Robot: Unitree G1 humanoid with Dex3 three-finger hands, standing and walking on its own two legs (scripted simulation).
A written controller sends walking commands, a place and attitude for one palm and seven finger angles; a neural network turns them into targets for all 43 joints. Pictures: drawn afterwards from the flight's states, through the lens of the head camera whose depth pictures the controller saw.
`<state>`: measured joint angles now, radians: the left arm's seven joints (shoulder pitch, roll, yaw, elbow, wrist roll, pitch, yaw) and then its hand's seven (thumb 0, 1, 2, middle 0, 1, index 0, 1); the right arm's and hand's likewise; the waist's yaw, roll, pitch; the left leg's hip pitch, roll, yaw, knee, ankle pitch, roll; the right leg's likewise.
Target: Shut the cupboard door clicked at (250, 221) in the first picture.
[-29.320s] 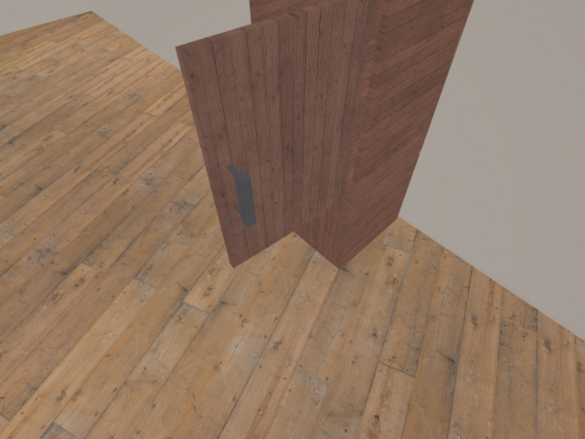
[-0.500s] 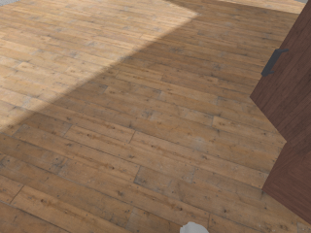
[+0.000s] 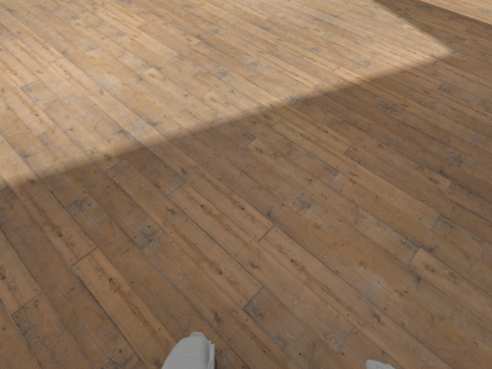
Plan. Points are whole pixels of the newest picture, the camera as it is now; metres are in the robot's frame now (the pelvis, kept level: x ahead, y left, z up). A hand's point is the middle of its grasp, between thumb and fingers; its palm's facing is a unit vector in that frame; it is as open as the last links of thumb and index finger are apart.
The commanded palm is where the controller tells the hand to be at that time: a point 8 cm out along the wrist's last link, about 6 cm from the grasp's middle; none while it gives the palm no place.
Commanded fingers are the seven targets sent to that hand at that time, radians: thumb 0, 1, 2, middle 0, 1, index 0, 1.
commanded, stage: walk to a spot facing it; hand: left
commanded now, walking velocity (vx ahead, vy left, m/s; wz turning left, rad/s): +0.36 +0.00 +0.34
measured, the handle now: out of the picture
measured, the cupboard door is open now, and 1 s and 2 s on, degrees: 59 59 59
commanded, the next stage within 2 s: turn to face it in 0.48 s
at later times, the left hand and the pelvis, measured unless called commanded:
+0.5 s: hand (159, 262) +0.32 +0.21 -0.15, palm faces +0.07 -0.97 -0.24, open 7.4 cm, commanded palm none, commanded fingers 0.00 0.90 0.90 -0.20 -0.30 -0.20 -0.30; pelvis +0.22 +0.01 -0.01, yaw +5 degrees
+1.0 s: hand (166, 255) +0.35 +0.21 -0.19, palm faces +0.09 -0.98 -0.16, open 7.3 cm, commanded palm none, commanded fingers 0.00 0.90 0.90 -0.20 -0.30 -0.20 -0.30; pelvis +0.36 +0.04 -0.01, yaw -1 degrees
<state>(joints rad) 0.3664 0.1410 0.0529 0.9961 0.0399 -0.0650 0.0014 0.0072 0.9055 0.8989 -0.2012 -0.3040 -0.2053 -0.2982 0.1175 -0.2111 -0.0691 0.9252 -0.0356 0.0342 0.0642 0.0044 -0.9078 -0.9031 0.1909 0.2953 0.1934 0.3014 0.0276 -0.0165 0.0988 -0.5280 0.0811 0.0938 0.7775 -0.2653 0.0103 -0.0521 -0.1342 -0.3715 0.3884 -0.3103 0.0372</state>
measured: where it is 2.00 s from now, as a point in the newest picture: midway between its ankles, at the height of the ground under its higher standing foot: (241, 304)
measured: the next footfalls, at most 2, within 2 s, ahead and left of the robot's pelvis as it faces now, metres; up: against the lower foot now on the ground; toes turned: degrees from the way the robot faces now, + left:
left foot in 0.08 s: +0.16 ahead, +0.13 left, +0.00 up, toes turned +9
right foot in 0.50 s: +0.35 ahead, -0.10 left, +0.00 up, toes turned -1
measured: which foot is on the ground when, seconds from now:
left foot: up 0.00-0.06, down 0.08-0.50, up 0.52-0.84, down 0.86-1.00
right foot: down 0.00-0.08, up 0.10-0.48, down 0.50-0.86, up 0.88-1.00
